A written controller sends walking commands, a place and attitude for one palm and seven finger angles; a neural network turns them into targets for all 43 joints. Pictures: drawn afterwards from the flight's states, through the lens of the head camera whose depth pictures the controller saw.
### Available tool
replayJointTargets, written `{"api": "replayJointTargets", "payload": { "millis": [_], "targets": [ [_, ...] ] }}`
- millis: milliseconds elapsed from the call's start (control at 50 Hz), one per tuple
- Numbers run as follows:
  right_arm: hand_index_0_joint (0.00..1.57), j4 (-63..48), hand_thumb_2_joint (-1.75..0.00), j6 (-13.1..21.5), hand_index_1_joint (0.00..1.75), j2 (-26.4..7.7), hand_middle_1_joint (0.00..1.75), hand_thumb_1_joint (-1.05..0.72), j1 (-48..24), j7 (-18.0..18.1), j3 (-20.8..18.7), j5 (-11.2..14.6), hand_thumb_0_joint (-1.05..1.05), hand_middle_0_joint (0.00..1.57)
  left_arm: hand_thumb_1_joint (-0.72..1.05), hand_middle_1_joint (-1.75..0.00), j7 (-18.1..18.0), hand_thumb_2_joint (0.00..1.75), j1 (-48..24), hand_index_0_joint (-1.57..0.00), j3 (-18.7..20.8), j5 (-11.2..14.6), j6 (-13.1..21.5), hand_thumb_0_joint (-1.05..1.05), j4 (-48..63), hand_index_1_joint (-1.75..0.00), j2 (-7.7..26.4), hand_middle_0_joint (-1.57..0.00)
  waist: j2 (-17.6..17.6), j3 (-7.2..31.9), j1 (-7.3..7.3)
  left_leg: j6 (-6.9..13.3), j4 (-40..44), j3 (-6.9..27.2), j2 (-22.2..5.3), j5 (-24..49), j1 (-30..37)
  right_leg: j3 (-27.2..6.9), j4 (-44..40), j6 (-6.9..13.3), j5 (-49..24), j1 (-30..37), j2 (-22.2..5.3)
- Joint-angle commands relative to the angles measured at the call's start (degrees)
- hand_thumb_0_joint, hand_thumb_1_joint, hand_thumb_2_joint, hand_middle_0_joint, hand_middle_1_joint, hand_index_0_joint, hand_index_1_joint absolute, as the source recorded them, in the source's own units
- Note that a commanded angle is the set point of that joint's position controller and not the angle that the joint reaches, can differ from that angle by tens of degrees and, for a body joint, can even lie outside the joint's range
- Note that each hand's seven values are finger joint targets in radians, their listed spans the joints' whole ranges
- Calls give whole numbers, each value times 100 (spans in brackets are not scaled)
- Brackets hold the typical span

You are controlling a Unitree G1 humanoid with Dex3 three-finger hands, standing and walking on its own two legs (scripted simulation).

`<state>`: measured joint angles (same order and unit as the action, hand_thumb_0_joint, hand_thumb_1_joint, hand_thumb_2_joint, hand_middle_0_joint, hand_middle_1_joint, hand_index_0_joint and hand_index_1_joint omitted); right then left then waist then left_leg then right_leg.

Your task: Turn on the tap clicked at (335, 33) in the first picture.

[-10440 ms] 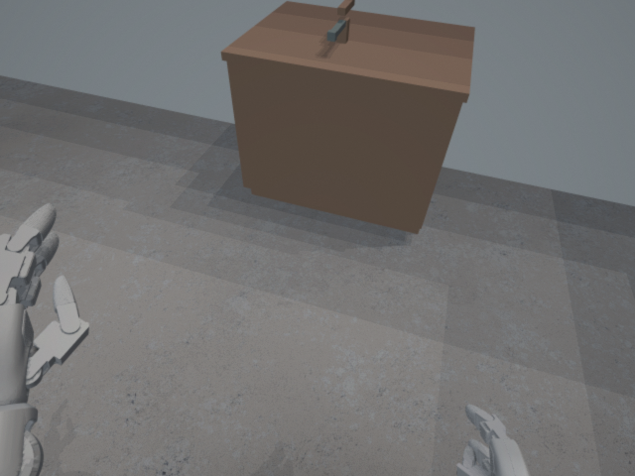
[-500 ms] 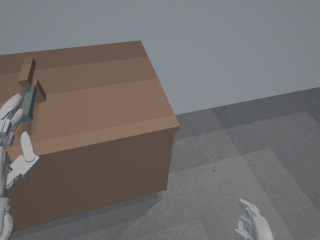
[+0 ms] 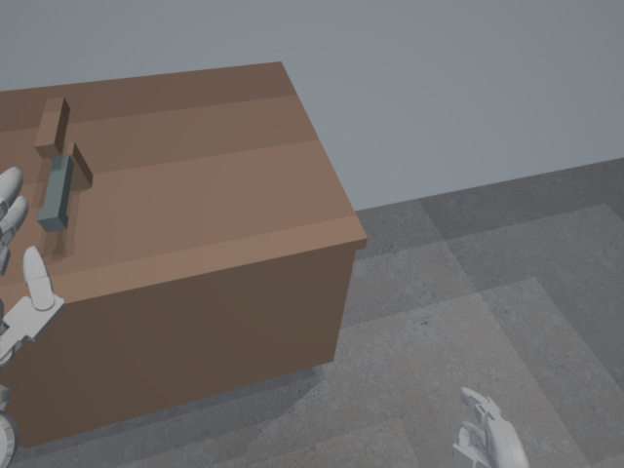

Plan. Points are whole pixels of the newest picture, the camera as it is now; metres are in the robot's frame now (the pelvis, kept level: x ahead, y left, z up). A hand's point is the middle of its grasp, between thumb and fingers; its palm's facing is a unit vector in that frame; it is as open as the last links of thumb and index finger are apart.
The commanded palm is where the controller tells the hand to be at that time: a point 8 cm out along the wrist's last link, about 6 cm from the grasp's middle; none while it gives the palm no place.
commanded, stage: shuffle to correct the standing spot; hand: left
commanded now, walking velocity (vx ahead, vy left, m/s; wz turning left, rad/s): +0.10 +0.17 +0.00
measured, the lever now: (53, 219) +0.42 +0.43 +0.03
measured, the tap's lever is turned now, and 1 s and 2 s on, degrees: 0 0 0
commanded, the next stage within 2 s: come to a stop and stand still in 0.48 s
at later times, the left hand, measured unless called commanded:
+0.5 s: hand (8, 265) +0.24 +0.30 +0.19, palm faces +0.40 -0.81 -0.43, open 7.4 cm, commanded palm +0.18 +0.34 +0.20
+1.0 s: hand out of the picture +0.25 +0.34 +0.19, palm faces +0.38 -0.85 -0.37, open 7.4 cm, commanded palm +0.19 +0.39 +0.20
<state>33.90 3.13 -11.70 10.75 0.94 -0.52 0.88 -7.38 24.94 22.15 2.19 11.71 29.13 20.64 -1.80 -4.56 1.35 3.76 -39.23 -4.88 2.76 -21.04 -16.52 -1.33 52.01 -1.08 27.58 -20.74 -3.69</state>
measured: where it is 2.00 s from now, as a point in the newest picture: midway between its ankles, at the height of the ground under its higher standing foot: outside the picture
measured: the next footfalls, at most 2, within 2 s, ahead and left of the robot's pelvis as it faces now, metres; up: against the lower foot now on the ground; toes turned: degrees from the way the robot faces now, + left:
right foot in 0.14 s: +0.07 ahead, -0.08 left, +0.00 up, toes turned -5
left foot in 0.46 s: +0.11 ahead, +0.21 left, +0.00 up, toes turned +3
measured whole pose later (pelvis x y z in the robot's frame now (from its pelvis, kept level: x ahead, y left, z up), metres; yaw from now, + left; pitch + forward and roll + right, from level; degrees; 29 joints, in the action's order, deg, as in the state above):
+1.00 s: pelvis +0.04 +0.10 +0.02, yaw +1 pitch -2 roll -1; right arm 33.9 7.2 -8.9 11.0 1.0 2.8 0.2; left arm -7.0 25.0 19.1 2.1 9.1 29.3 20.6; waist -0.9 -3.7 0.2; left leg 0.7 -26.3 -2.2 -1.1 -10.9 -13.4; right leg 1.7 23.7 1.4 11.6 -9.4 1.9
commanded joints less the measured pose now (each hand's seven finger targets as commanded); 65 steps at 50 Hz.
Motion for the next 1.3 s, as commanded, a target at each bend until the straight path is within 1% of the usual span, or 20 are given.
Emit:
{"api": "replayJointTargets", "payload": {
  "millis": [0,80,100,120,140,260,380,460,480,560,620,700,740,1000,1020,1040,1060,1140,1220,1280],
  "targets": [
    [20,-838,-90,452,30,-708,30,-90,-298,44,-275,-40,0,20,90,-30,-110,90,-399,-20,533,-30,328,0,1136,-30,1038,-20,756,664,-214,717,1895,1935,-1516,2703,1087,292,739,136,61,-1117,133],
    [20,-926,-90,462,30,-709,30,-90,-438,16,-144,-32,0,20,90,-30,-116,90,114,-20,643,42,319,0,1073,-30,1094,-20,961,1111,20,257,1071,961,-1058,2182,-129,658,-2326,203,-1314,1426,117],
    [20,-939,-90,404,30,-706,30,-90,-452,13,-157,-34,0,20,90,-30,-120,90,151,-20,621,24,319,0,1006,-30,1076,-20,348,1237,35,116,237,751,-769,1416,-961,89,-2835,346,-1840,2420,-244],
    [20,-1021,-90,371,30,-638,30,-90,-441,6,-208,-35,0,20,90,-30,-156,90,161,-20,808,47,313,0,901,-30,1303,-20,-1015,1346,-28,-122,-1293,339,-190,266,-1970,-1976,-3358,898,-1990,2894,-1564],
    [20,-1027,-90,356,30,-796,30,-90,-429,-26,-249,-70,0,20,90,-30,-134,90,269,-20,889,181,321,0,485,-30,1196,-20,-927,968,-125,-337,-2445,717,-145,-530,-2271,-3016,-3678,1277,-1756,2167,-2328],
    [20,-793,-90,262,30,-632,30,-90,-359,38,-235,-16,0,20,90,-30,-110,90,-5,-20,673,79,460,0,813,-30,1124,-20,-337,759,-137,-442,-1694,644,-738,446,-1519,-690,-3122,888,-3302,1070,-1480],
    [20,-834,-90,544,30,-527,30,-90,-415,162,-295,-47,0,20,90,-30,-239,90,-282,-20,590,27,344,0,1303,-30,1199,-20,-355,878,-23,-317,1011,-346,-228,915,570,-250,-2547,504,-2109,657,-1042],
    [20,-895,-90,589,30,-926,30,-90,-204,168,-445,101,0,20,90,-30,-171,90,-178,-20,609,37,362,0,1161,-30,1087,-20,904,1124,-91,317,1410,1431,-1451,2149,991,502,-514,12,-454,-194,85],
    [20,-904,-90,589,30,-812,30,-90,-276,157,-419,74,0,20,90,-30,-151,90,-213,-20,695,37,348,0,1220,-30,1173,-20,1833,1037,-154,576,1797,1730,-1578,2029,743,616,72,-20,381,-345,173],
    [20,-843,-90,666,30,-736,30,-90,-357,13,-303,92,0,20,90,-30,-138,90,-32,-20,765,21,401,0,1379,-30,1106,-20,1260,1134,-11,263,852,836,-1137,1818,-164,540,-2086,141,-997,996,74],
    [20,-893,-90,559,30,-602,30,-90,-208,-40,-368,119,0,20,90,-30,-87,90,19,-20,663,150,236,0,1020,-30,1014,-20,-1883,613,-85,-440,-664,214,-310,51,-854,-1779,-3364,1000,-2095,951,-1421],
    [20,-731,-90,522,30,-635,30,-90,-393,129,-186,69,0,20,90,-30,-98,90,-525,-20,546,96,199,0,987,-30,959,-20,595,1035,-120,-238,1620,1064,-950,2005,872,209,-1695,157,-1703,474,71],
    [20,-781,-90,585,30,-545,30,-90,-531,202,-110,1,0,20,90,-30,-45,90,-831,-20,416,68,155,0,990,-30,996,-20,1519,797,-122,-170,2474,2050,-1515,2130,1012,241,-1077,33,-324,54,395],
    [20,-873,-90,551,30,-627,30,-90,-441,142,-137,-22,0,20,90,-30,-98,90,-68,-20,458,105,29,0,880,-30,887,-20,438,827,-98,-371,1901,715,-745,505,224,-367,-3562,335,-1822,1329,103],
    [20,-846,-90,816,30,-930,30,-90,142,174,-221,-317,0,20,90,-30,22,90,-6109,-20,3650,-775,660,0,2479,-30,5504,-20,-258,3,46,-224,1169,511,-924,1725,-219,-438,-3751,44,-2377,267,-86],
    [20,-409,-90,737,30,-465,30,-90,-214,181,-159,50,0,20,90,-30,208,90,-4689,-20,2264,-365,453,0,77,-30,3404,-20,1054,636,-34,-218,1189,651,-1151,2188,724,-69,-3004,485,-2271,64,-554],
    [20,-632,-90,781,30,-666,30,-90,-32,112,-312,-114,0,20,90,-30,374,90,-2967,-20,1288,-196,328,0,-741,-30,1976,-20,1194,1428,84,-306,1227,549,-866,2240,1228,-339,-2636,534,-2641,542,-89],
    [20,-1061,-90,683,30,-626,30,-90,-156,-280,-257,216,0,20,90,-30,544,90,-238,-20,-229,140,174,0,57,-30,275,-20,485,1653,149,-99,1231,336,-766,2172,1180,-298,-2770,-79,-3102,1057,30],
    [20,-1214,-90,611,30,-659,30,-90,-366,-81,-180,111,0,20,90,-30,282,90,-204,-20,562,58,125,0,483,-30,1228,-20,-816,898,123,-233,1236,313,-605,654,604,-533,-3573,84,-1535,548,-71],
    [20,-1245,-90,606,30,-599,30,-90,-446,111,-92,38,0,20,90,-30,183,90,-673,-20,896,94,284,0,835,-30,1461,-20,-141,675,32,-228,1326,373,-524,414,633,-700,-3718,365,-573,139,-172]
  ]
}}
